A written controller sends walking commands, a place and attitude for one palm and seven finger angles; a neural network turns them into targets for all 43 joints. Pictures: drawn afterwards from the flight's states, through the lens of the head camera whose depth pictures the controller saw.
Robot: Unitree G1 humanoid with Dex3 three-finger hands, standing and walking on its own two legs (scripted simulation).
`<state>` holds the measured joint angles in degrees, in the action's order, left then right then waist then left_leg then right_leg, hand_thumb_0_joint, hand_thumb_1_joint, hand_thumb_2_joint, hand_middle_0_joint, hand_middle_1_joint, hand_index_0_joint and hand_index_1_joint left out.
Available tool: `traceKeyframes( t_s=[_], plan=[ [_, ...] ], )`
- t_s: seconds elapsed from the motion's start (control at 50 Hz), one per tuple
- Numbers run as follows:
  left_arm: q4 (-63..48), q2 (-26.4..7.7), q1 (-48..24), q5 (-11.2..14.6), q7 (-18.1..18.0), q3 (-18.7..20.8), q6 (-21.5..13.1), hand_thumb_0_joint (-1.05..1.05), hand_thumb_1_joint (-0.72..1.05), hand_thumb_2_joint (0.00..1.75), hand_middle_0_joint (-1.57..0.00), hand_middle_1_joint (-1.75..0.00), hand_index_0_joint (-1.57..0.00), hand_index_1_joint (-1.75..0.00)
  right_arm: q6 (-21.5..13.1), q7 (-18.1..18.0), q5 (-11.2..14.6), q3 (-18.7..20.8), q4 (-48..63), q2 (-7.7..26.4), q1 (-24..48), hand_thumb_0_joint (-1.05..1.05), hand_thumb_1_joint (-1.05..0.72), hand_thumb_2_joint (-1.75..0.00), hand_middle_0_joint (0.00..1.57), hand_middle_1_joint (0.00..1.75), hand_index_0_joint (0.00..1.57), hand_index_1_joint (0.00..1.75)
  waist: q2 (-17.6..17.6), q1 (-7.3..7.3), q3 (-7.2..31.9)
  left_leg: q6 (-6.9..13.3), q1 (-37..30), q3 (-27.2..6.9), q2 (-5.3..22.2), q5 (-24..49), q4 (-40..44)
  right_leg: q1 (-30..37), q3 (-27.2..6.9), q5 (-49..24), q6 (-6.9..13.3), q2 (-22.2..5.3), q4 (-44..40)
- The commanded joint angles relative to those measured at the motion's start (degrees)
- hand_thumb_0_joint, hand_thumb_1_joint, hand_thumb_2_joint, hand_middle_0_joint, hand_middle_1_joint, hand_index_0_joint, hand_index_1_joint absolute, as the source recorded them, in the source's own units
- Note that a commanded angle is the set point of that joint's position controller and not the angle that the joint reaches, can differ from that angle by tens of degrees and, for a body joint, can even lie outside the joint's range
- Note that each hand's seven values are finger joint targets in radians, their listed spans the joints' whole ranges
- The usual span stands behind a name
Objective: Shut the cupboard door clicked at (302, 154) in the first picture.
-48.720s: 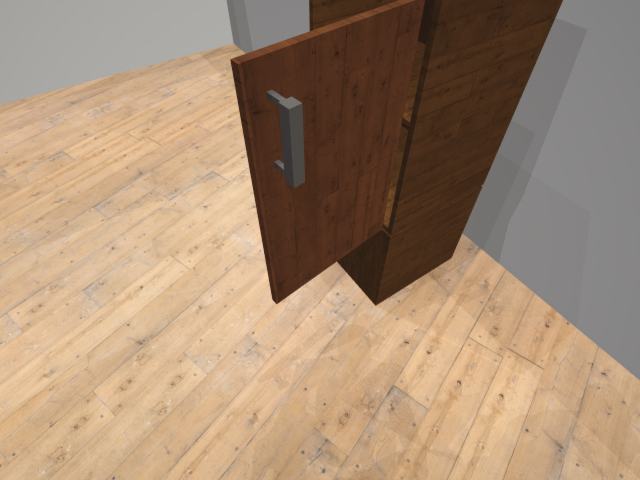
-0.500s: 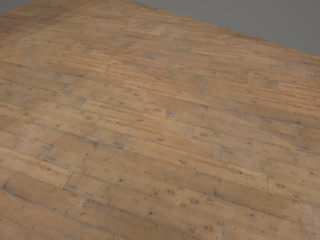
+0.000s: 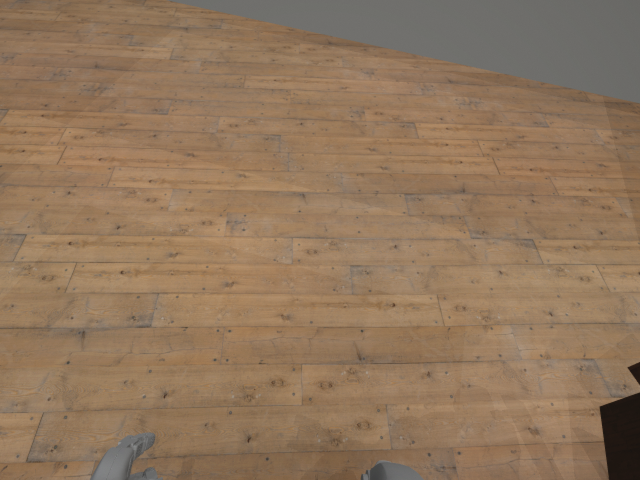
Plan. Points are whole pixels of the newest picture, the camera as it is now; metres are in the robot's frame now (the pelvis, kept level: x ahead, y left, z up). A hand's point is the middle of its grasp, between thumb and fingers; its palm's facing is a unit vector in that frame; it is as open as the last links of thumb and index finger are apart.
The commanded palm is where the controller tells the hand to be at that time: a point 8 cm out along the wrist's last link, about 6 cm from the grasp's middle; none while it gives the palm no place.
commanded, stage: turn to face it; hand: left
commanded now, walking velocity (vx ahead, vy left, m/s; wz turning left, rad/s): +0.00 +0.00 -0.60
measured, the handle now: out of the picture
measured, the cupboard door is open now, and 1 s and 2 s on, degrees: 31 31 31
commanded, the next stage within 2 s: none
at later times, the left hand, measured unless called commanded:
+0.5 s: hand (209, 459) +0.16 +0.16 -0.19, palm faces -0.25 -0.95 -0.19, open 7.4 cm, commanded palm none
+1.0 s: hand (262, 398) +0.24 +0.10 -0.16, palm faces -0.54 -0.80 -0.27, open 7.4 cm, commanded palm none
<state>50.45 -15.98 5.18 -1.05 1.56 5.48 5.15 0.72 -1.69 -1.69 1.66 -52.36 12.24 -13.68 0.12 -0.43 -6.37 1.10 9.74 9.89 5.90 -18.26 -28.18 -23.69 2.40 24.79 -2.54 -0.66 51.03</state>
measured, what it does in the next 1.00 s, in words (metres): steps on the spot, turning right: right foot, then left foot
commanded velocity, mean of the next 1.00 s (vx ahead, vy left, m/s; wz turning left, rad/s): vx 0.00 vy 0.00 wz -0.60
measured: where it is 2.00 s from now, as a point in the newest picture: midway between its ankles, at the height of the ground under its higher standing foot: outside the picture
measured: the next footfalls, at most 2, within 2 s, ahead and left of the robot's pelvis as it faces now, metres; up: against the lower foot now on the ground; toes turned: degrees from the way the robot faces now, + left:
right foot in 0.14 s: +0.03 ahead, -0.14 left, +0.00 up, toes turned -9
left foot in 0.50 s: +0.12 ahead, +0.10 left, +0.00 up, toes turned -14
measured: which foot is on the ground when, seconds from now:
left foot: down 0.00-0.14, up 0.16-0.48, down 0.50-0.84, up 0.86-1.00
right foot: up 0.00-0.12, down 0.14-0.50, up 0.52-0.84, down 0.86-1.00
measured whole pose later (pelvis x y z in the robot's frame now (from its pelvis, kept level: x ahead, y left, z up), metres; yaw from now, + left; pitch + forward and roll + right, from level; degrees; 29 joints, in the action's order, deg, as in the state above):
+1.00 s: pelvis +0.04 -0.02 -0.01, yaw -35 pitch +1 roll +0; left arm 49.9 -12.8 9.0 -1.2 0.2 3.6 2.6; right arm 3.8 -0.8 -0.6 3.4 -51.6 15.7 -10.5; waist -2.1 -0.7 -5.7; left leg -4.7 27.0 2.5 4.8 -26.7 -61.7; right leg -15.5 -0.8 16.7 0.5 0.8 31.4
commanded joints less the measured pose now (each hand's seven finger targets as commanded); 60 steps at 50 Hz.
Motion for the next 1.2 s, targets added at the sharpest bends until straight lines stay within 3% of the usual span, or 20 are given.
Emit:
traceKeyframes(
  t_s=[0.0, 0.08, 0.12, 0.18, 0.26, 0.42, 0.44, 0.46, 0.48, 0.58, 0.72, 0.78, 0.8, 0.82, 0.84, 0.96, 1.1, 1.12, 1.14, 1.18],
  plan=[
    [-5.7, -1.3, -2.5, -0.2, 0.4, -0.5, -1.9, 0.0, 0.9, 0.9, -0.2, -0.3, -0.2, -0.3, -0.6, -0.5, -0.3, 3.6, 2.5, 12.4, -3.1, 0.0, -0.9, -0.9, 0.2, 0.3, 0.2, 0.3, -12.4, -1.88, 7.2, 6.0, -7.1, -6.5, 14.3, 39.8, 3.6, 0.9, 2.2, -0.9, 1.1, 0.3, -6.4],
    [-4.0, -4.6, 6.2, -0.4, -0.1, 0.3, -3.2, 0.0, 0.9, 0.9, -0.2, -0.3, -0.2, -0.3, -0.4, 0.3, 0.6, 3.9, 3.5, 12.6, -0.9, 0.0, -0.9, -0.9, 0.2, 0.3, 0.2, 0.3, -5.8, 2.95, 10.1, 0.2, 0.5, -1.4, 11.5, 32.9, -10.2, 18.6, 1.5, -18.2, 3.6, -0.4, -26.4],
    [-1.7, -13.5, 13.2, -0.2, -1.5, 1.8, -4.2, 0.0, 0.9, 0.9, -0.2, -0.3, -0.2, -0.3, 0.5, 0.6, 1.2, 2.4, 7.7, 7.3, 3.4, 0.0, -0.9, -0.9, 0.2, 0.3, 0.2, 0.3, 14.4, 5.75, 10.4, -5.4, 23.4, -1.5, -2.1, -19.9, -34.2, 27.0, -24.6, -51.8, 15.3, -22.4, -29.5],
    [-4.6, -9.7, 4.9, -0.1, -2.9, 1.2, -3.5, 0.0, 0.9, 0.9, -0.2, -0.3, -0.2, -0.3, 1.4, 0.1, 1.1, 2.4, 6.9, 7.8, 4.9, 0.0, -0.9, -0.9, 0.2, 0.3, 0.2, 0.3, 11.2, 2.36, 7.5, -5.4, 26.7, -11.2, 0.7, -10.8, -41.5, 20.0, -20.9, -34.6, 15.4, -16.4, -30.5],
    [-5.9, -8.7, 1.7, -0.5, -2.4, 0.8, -4.0, 0.0, 0.9, 0.9, -0.2, -0.3, -0.2, -0.3, 1.6, 0.8, 0.9, 2.3, 5.5, 6.2, 1.4, 0.0, -0.9, -0.9, 0.2, 0.3, 0.2, 0.3, 7.6, -0.48, 8.7, -6.1, 18.8, -8.4, -1.3, -5.4, -32.1, 13.9, -14.7, -32.2, 12.4, -11.6, -30.0],
    [-5.2, -8.4, 1.8, -0.2, -1.8, 1.6, -3.3, 0.0, 0.9, 0.9, -0.2, -0.3, -0.2, -0.3, -0.1, 0.0, 1.4, 2.3, 5.4, 5.9, -2.0, 0.0, -0.9, -0.9, 0.2, 0.3, 0.2, 0.3, 8.4, -2.12, 9.2, -5.1, 4.6, -7.6, -4.6, 2.6, -3.7, 7.5, -20.7, -28.6, 9.4, -8.7, -24.5],
    [-5.6, -6.5, 1.8, 0.2, -1.7, 1.2, -3.0, 0.0, 0.9, 0.9, -0.2, -0.3, -0.2, -0.3, -0.8, -0.2, 1.2, 2.6, 4.7, 7.9, -4.0, 0.0, -0.9, -0.9, 0.2, 0.3, 0.2, 0.3, 3.8, -2.81, 10.1, -4.0, -2.2, -10.3, -1.4, 5.9, 4.6, 2.6, -18.1, -22.7, 6.5, -5.0, -20.5],
    [-6.1, -2.6, 4.6, 0.7, -1.3, 0.5, -2.6, 0.0, 0.9, 0.9, -0.2, -0.3, -0.2, -0.3, -1.2, -0.3, 0.4, 3.5, 5.0, 13.0, -4.6, 0.0, -0.9, -0.9, 0.2, 0.3, 0.2, 0.3, -12.6, -2.15, 11.5, 0.7, -8.0, -24.0, 11.5, 11.0, 9.3, -5.8, -11.1, -4.7, 2.9, 3.1, -9.9],
    [-7.3, -2.4, 4.1, 0.5, -1.0, 0.3, -2.9, 0.0, 0.9, 0.9, -0.2, -0.3, -0.2, -0.3, -1.1, -0.7, -0.2, 3.8, 6.0, 16.1, -6.3, 0.0, -0.9, -0.9, 0.2, 0.3, 0.2, 0.3, -17.6, -3.0, 11.7, 7.7, -6.2, -32.1, 22.0, 18.0, 11.3, -8.2, -4.1, 12.6, 1.1, 4.2, 4.0],
    [-4.6, -2.3, 2.6, 0.0, 0.6, 0.7, -1.9, 0.0, 0.9, 0.9, -0.2, -0.3, -0.2, -0.3, -1.3, -1.2, -0.4, 2.6, 7.0, 10.9, 0.7, 0.0, -0.9, -0.9, 0.2, 0.3, 0.2, 0.3, -10.4, -0.34, 8.1, 6.9, -3.9, -13.5, 13.7, 32.7, 7.1, -8.4, -2.8, 3.5, -1.0, -0.9, 14.6],
    [-5.3, -0.7, 1.0, -0.1, 0.9, 0.0, -2.2, 0.0, 0.9, 0.9, -0.2, -0.3, -0.2, -0.3, -0.6, -0.4, -0.2, 3.9, 4.4, 12.8, -1.7, 0.0, -0.9, -0.9, 0.2, 0.3, 0.2, 0.3, -13.2, -1.89, 9.5, 5.9, -5.7, -6.4, 14.7, 33.0, 3.5, 0.9, 2.7, 0.8, 0.4, 0.5, -6.2],
    [-4.1, -2.1, 5.7, -0.2, 0.6, 0.3, -2.8, 0.0, 0.9, 0.9, -0.2, -0.3, -0.2, -0.3, -0.2, 0.0, 0.2, 4.3, 4.6, 13.1, 0.8, 0.0, -0.9, -0.9, 0.2, 0.3, 0.2, 0.3, -11.2, 1.15, 9.4, 2.3, -0.3, -3.6, 13.8, 25.1, -2.4, 11.1, 3.8, -10.3, 1.8, 1.1, -20.7],
    [-3.0, -4.8, 9.5, -0.4, 0.3, 0.8, -3.2, 0.0, 0.9, 0.9, -0.2, -0.3, -0.2, -0.3, -0.1, 0.4, 0.6, 4.3, 5.1, 12.4, 1.5, 0.0, -0.9, -0.9, 0.2, 0.3, 0.2, 0.3, -5.5, 3.04, 10.7, -0.5, 4.8, -1.6, 11.5, 18.2, -9.4, 18.7, 0.4, -16.7, 3.2, -1.4, -27.4],
    [-2.3, -10.6, 11.8, -1.0, -0.5, 1.9, -4.1, 0.0, 0.9, 0.9, -0.2, -0.3, -0.2, -0.3, 0.1, 0.7, 1.1, 3.4, 7.1, 7.9, 2.2, 0.0, -0.9, -0.9, 0.2, 0.3, 0.2, 0.3, 12.9, 4.36, 10.6, -4.3, 18.2, 2.4, 3.4, -4.8, -21.3, 26.4, -17.6, -29.3, 8.2, -14.8, -32.4],
    [-1.6, -13.6, 13.7, -0.3, -1.1, 2.0, -4.1, 0.0, 0.9, 0.9, -0.2, -0.3, -0.2, -0.3, 0.9, 0.6, 1.0, 2.6, 9.1, 7.4, 5.5, 0.0, -0.9, -0.9, 0.2, 0.3, 0.2, 0.3, 16.1, 5.76, 8.4, -5.2, 24.6, -3.3, -1.3, -20.0, -32.6, 22.2, -26.0, -39.7, 14.3, -22.1, -32.7],
    [-4.8, -8.6, 2.8, -0.6, -2.3, 1.1, -4.0, 0.0, 0.9, 0.9, -0.2, -0.3, -0.2, -0.3, 1.1, 0.8, 1.0, 2.5, 6.0, 6.8, 2.8, 0.0, -0.9, -0.9, 0.2, 0.3, 0.2, 0.3, 8.4, -0.29, 9.6, -6.1, 19.9, -8.7, -0.6, -6.6, -31.9, 14.9, -15.7, -31.2, 12.7, -12.3, -29.5],
    [-4.5, -9.2, 1.6, -0.2, -1.8, 1.4, -3.2, 0.0, 0.9, 0.9, -0.2, -0.3, -0.2, -0.3, -0.2, 0.2, 1.3, 2.2, 5.3, 6.5, -3.0, 0.0, -0.9, -0.9, 0.2, 0.3, 0.2, 0.3, 8.8, -2.51, 9.5, -5.2, 3.7, -6.7, -4.6, 4.1, -1.4, 6.9, -19.8, -26.8, 8.7, -8.4, -24.1],
    [-5.2, -6.9, 2.0, 0.3, -1.6, 0.9, -2.9, 0.0, 0.9, 0.9, -0.2, -0.3, -0.2, -0.3, -0.8, 0.0, 1.0, 2.6, 5.0, 9.2, -4.2, 0.0, -0.9, -0.9, 0.2, 0.3, 0.2, 0.3, 2.4, -2.58, 10.0, -3.7, -2.3, -11.1, -0.3, 5.7, 5.8, 1.4, -17.1, -20.0, 5.8, -4.3, -20.0],
    [-6.0, -3.1, 4.4, 0.8, -1.0, 0.3, -2.5, 0.0, 0.9, 0.9, -0.2, -0.3, -0.2, -0.3, -1.2, -0.2, 0.0, 3.7, 5.3, 14.9, -5.2, 0.0, -0.9, -0.9, 0.2, 0.3, 0.2, 0.3, -14.1, -2.31, 10.8, 2.0, -7.0, -25.9, 13.4, 10.6, 10.0, -7.0, -9.2, -2.2, 2.3, 3.8, -8.2],
    [-6.3, -4.1, 2.5, -0.3, -0.8, 0.3, -2.6, 0.0, 0.9, 0.9, -0.2, -0.3, -0.2, -0.3, -1.6, -0.8, -0.5, 3.3, 5.5, 15.5, -5.4, 0.0, -0.9, -0.9, 0.2, 0.3, 0.2, 0.3, -14.3, -2.56, 10.3, 8.5, -2.8, -31.1, 21.2, 20.7, 11.4, -8.9, -6.8, 10.3, 0.5, 1.9, 13.0]
  ],
)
